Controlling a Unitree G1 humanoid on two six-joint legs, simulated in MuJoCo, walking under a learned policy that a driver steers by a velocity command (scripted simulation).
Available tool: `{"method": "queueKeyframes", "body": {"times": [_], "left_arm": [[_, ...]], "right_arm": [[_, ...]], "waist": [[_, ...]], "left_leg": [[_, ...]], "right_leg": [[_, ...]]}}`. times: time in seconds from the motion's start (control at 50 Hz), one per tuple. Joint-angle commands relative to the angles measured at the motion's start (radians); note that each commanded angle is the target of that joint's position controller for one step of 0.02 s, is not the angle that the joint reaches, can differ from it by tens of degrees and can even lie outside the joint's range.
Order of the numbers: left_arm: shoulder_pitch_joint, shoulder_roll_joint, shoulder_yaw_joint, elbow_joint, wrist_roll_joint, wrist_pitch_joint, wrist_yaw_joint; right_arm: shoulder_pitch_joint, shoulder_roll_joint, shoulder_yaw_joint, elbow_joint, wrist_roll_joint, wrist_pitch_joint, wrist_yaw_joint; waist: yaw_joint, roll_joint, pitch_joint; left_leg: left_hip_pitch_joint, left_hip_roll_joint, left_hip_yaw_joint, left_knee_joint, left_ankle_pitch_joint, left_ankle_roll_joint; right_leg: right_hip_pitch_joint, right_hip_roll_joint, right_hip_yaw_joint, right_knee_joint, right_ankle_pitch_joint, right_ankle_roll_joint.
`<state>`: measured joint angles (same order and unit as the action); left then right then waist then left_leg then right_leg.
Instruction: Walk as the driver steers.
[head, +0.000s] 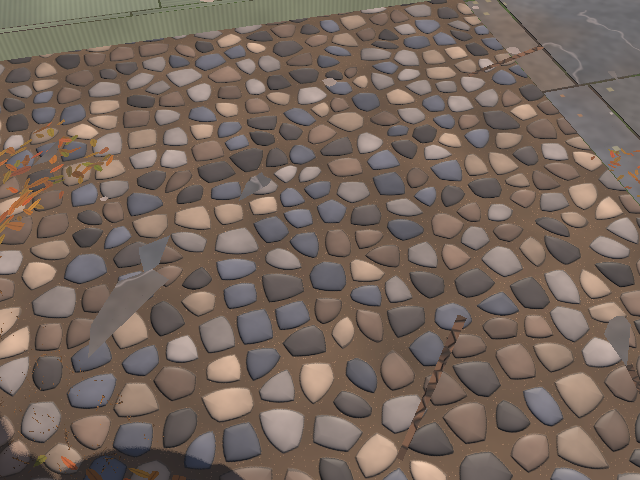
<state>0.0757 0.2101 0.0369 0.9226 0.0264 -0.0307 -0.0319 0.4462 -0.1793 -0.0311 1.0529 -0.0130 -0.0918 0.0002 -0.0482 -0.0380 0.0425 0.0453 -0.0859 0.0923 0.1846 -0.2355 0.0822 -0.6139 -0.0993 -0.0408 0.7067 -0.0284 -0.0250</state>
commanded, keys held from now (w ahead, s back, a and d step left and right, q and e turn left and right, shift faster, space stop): w+q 0.70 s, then w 0.30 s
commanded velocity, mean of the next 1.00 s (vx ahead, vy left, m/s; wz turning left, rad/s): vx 0.50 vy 0.00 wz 0.39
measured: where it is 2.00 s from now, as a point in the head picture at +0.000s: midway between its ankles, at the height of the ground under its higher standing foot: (180, 275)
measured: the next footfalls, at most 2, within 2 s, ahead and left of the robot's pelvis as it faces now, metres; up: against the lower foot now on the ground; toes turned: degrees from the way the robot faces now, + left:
right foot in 0.14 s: +0.26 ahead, -0.11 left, +0.00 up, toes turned -1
left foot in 0.70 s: +0.48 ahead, +0.13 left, +0.00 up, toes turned +26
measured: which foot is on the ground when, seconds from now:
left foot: down 0.00-0.14, up 0.16-0.68, down 0.70-1.00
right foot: up 0.00-0.12, down 0.14-0.68, up 0.70-1.00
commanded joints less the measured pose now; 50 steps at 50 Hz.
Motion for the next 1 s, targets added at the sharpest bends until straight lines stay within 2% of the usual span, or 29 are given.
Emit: {"method": "queueKeyframes", "body": {"times": [0.02, 0.06, 0.1, 0.12, 0.14, 0.16, 0.18, 0.2, 0.22, 0.24, 0.28, 0.34, 0.38, 0.44, 0.5, 0.58, 0.64, 0.66, 0.68, 0.7, 0.72, 0.74, 0.76, 0.78, 0.82, 0.84, 0.88, 0.92, 1.0], "left_arm": [[-0.136, 0.048, 0.003, -0.094, -0.002, -0.017, 0.003], [-0.144, 0.063, 0.006, -0.110, -0.003, -0.026, 0.005], [-0.064, 0.081, 0.015, -0.096, -0.006, -0.041, 0.012], [0.047, 0.098, 0.025, -0.062, -0.005, -0.049, 0.020], [0.219, 0.132, 0.041, -0.010, 0.008, -0.062, 0.032], [0.376, 0.230, 0.066, 0.005, 0.038, -0.070, 0.048], [0.374, 0.292, 0.081, -0.002, 0.034, -0.058, 0.039], [0.284, 0.208, 0.066, -0.020, 0.008, -0.045, 0.035], [0.192, 0.136, 0.046, -0.035, 0.000, -0.047, 0.034], [0.149, 0.096, 0.036, -0.038, 0.001, -0.053, 0.033], [0.151, 0.062, 0.025, -0.020, -0.006, -0.065, 0.043], [0.212, 0.077, 0.030, 0.005, -0.015, -0.090, 0.045], [0.240, 0.085, 0.032, 0.014, -0.011, -0.096, 0.046], [0.273, 0.081, 0.029, 0.026, -0.008, -0.095, 0.047], [0.303, 0.102, 0.032, 0.034, -0.008, -0.094, 0.051], [0.365, 0.128, 0.040, 0.055, -0.005, -0.077, 0.061], [0.355, 0.166, 0.051, 0.053, -0.001, -0.055, 0.068], [0.350, 0.182, 0.056, 0.050, 0.000, -0.043, 0.067], [0.338, 0.192, 0.058, 0.040, -0.004, -0.032, 0.062], [0.327, 0.176, 0.053, 0.012, -0.006, -0.030, 0.058], [0.365, 0.043, 0.026, -0.063, -0.015, -0.038, 0.032], [0.226, 0.134, 0.042, -0.088, -0.009, -0.050, 0.028], [0.175, 0.119, 0.038, -0.103, -0.025, -0.063, 0.024], [0.202, 0.113, 0.034, -0.083, -0.027, -0.072, 0.026], [0.258, 0.100, 0.033, -0.050, 0.008, -0.044, 0.027], [0.269, 0.093, 0.033, -0.044, 0.016, -0.025, 0.023], [0.250, 0.081, 0.032, -0.050, 0.017, -0.004, 0.013], [0.177, 0.081, 0.032, -0.072, 0.014, 0.003, 0.008], [0.036, 0.089, 0.031, -0.115, 0.003, 0.005, 0.004]], "right_arm": [[0.079, -0.135, -0.022, -0.009, -0.005, -0.005, -0.010], [0.074, -0.151, -0.027, -0.004, -0.011, 0.001, -0.017], [0.028, -0.170, -0.033, -0.013, -0.015, 0.005, -0.020], [0.007, -0.177, -0.035, -0.016, -0.013, 0.006, -0.017], [-0.010, -0.167, -0.032, -0.024, -0.004, 0.005, -0.013], [0.007, -0.106, -0.016, -0.066, 0.022, 0.002, -0.006], [0.115, -0.047, -0.011, -0.070, 0.043, 0.010, -0.011], [0.039, -0.146, -0.039, -0.062, 0.014, 0.023, -0.017], [-0.025, -0.133, -0.042, -0.076, 0.009, 0.023, -0.010], [-0.053, -0.103, -0.040, -0.081, 0.006, 0.026, -0.005], [-0.048, -0.083, -0.044, -0.082, -0.016, 0.052, 0.012], [-0.102, -0.060, -0.046, -0.112, -0.018, 0.079, 0.028], [-0.172, -0.062, -0.045, -0.141, -0.019, 0.087, 0.035], [-0.287, -0.062, -0.039, -0.188, -0.017, 0.087, 0.047], [-0.394, -0.052, -0.025, -0.231, -0.018, 0.083, 0.058], [-0.474, -0.071, -0.024, -0.275, -0.025, 0.082, 0.065], [-0.404, -0.099, -0.038, -0.266, -0.029, 0.082, 0.056], [-0.321, -0.116, -0.049, -0.244, -0.028, 0.078, 0.051], [-0.191, -0.138, -0.064, -0.206, -0.031, 0.068, 0.042], [-0.041, -0.220, -0.094, -0.167, -0.045, 0.061, 0.027], [-0.070, -0.334, -0.116, -0.185, -0.040, 0.063, 0.016], [-0.028, -0.317, -0.111, -0.191, -0.016, 0.079, 0.009], [-0.094, -0.275, -0.098, -0.177, -0.010, 0.080, -0.001], [-0.146, -0.214, -0.082, -0.179, -0.005, 0.072, -0.002], [-0.211, -0.150, -0.059, -0.178, 0.005, 0.047, -0.005], [-0.201, -0.140, -0.053, -0.170, 0.008, 0.033, -0.003], [-0.154, -0.162, -0.054, -0.145, 0.015, 0.013, -0.001], [-0.108, -0.179, -0.055, -0.128, 0.014, 0.007, 0.000], [-0.036, -0.168, -0.045, -0.107, 0.011, 0.008, 0.001]], "waist": [[-0.013, 0.099, 0.072], [-0.002, 0.101, 0.071], [0.047, 0.108, 0.036], [0.094, 0.102, -0.020], [0.164, 0.064, -0.119], [0.196, -0.056, -0.268], [0.142, -0.219, -0.367], [0.120, -0.051, -0.258], [0.092, -0.009, -0.117], [0.071, -0.003, -0.055], [0.033, -0.044, -0.015], [0.018, -0.036, -0.005], [0.023, -0.031, 0.013], [0.038, -0.028, 0.044], [0.061, -0.029, 0.058], [0.080, -0.030, 0.068], [0.038, -0.063, 0.011], [0.005, -0.065, -0.038], [-0.051, -0.041, -0.112], [-0.117, 0.049, -0.208], [-0.028, 0.292, -0.270], [-0.085, 0.107, -0.280], [-0.047, 0.076, -0.137], [-0.002, 0.026, -0.073], [0.066, 0.027, -0.047], [0.075, 0.038, -0.053], [0.081, 0.045, -0.037], [0.062, 0.060, -0.008], [0.017, 0.082, 0.023]], "left_leg": [[-0.001, 0.289, -0.152, -0.028, 0.463, 0.119], [0.055, 0.312, -0.178, 0.022, 0.545, 0.122], [0.049, 0.307, -0.178, 0.122, 0.713, 0.100], [0.026, 0.283, -0.168, 0.243, 0.794, 0.086], [-0.079, 0.232, -0.135, 0.439, 0.712, 0.065], [-0.334, 0.147, -0.087, 0.752, 0.358, 0.032], [-0.594, 0.007, -0.070, 1.019, -0.317, 0.015], [-0.643, 0.080, -0.155, 1.085, -0.244, 0.030], [-0.651, 0.118, -0.156, 1.059, -0.151, 0.029], [-0.626, 0.150, -0.151, 1.020, -0.093, 0.025], [-0.576, 0.176, -0.140, 0.981, -0.052, 0.007], [-0.623, 0.186, -0.120, 0.963, 0.016, -0.009], [-0.688, 0.198, -0.110, 0.926, 0.086, -0.019], [-0.726, 0.195, -0.082, 0.775, 0.186, -0.030], [-0.681, 0.176, -0.024, 0.594, 0.247, -0.022], [-0.662, 0.148, 0.032, 0.481, 0.168, 0.023], [-0.531, 0.062, 0.083, 0.448, 0.014, 0.080], [-0.445, 0.024, 0.091, 0.426, -0.028, 0.103], [-0.277, -0.008, 0.080, 0.351, -0.006, 0.132], [-0.030, 0.105, -0.108, 0.281, -0.081, 0.184], [0.278, 0.414, -0.653, 0.204, -0.074, 0.338], [0.254, 0.439, -0.784, 0.081, -0.078, 0.330], [0.140, 0.420, -0.598, 0.071, 0.006, 0.290], [0.008, 0.375, -0.497, 0.057, 0.154, 0.245], [-0.131, 0.288, -0.338, 0.030, 0.335, 0.187], [-0.153, 0.270, -0.307, 0.021, 0.385, 0.180], [-0.160, 0.246, -0.261, 0.001, 0.455, 0.170], [-0.142, 0.234, -0.237, -0.021, 0.468, 0.147], [-0.066, 0.222, -0.215, -0.035, 0.493, 0.098]], "right_leg": [[-0.021, 0.033, -0.029, -0.079, 0.008, -0.011], [-0.011, 0.045, -0.018, -0.115, -0.049, -0.026], [0.128, 0.083, -0.022, -0.170, -0.126, -0.049], [0.277, 0.114, -0.037, -0.217, -0.132, -0.064], [0.523, 0.088, -0.012, -0.263, -0.081, -0.091], [0.818, -0.170, 0.276, -0.288, -0.192, -0.152], [0.957, -0.383, 0.651, -0.397, -0.200, -0.245], [0.831, -0.328, 0.598, -0.421, -0.294, -0.216], [0.678, -0.287, 0.445, -0.458, -0.286, -0.185], [0.578, -0.241, 0.333, -0.498, -0.231, -0.153], [0.476, -0.183, 0.183, -0.534, -0.132, -0.112], [0.472, -0.175, 0.075, -0.560, -0.016, -0.113], [0.486, -0.168, 0.016, -0.573, 0.016, -0.114], [0.503, -0.145, -0.067, -0.580, 0.071, -0.112], [0.536, -0.147, -0.134, -0.572, 0.142, -0.107], [0.670, -0.185, -0.186, -0.514, 0.287, -0.102], [0.737, -0.192, -0.234, -0.320, 0.693, -0.087], [0.741, -0.191, -0.240, -0.180, 0.764, -0.087], [0.680, -0.181, -0.253, 0.026, 0.694, -0.070], [0.475, -0.153, -0.256, 0.323, 0.405, -0.034], [-0.008, 0.058, -0.194, 0.682, -0.530, 0.031], [-0.116, 0.081, 0.022, 0.739, -0.488, 0.024], [-0.158, 0.017, 0.038, 0.692, -0.358, 0.010], [-0.087, -0.014, 0.041, 0.592, -0.290, 0.002], [0.054, -0.044, 0.050, 0.481, -0.257, 0.014], [0.090, -0.044, 0.048, 0.453, -0.257, 0.020], [0.072, -0.039, 0.030, 0.397, -0.228, 0.033], [0.007, -0.043, 0.018, 0.329, -0.153, 0.041], [-0.084, -0.031, 0.004, 0.176, -0.025, 0.042]]}}
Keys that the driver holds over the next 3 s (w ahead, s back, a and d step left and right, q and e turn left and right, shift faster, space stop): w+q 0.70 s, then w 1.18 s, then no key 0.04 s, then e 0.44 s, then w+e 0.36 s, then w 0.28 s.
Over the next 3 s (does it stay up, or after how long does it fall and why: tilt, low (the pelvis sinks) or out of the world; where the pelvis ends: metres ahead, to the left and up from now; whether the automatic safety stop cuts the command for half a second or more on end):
stays up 1.22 0.44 0.01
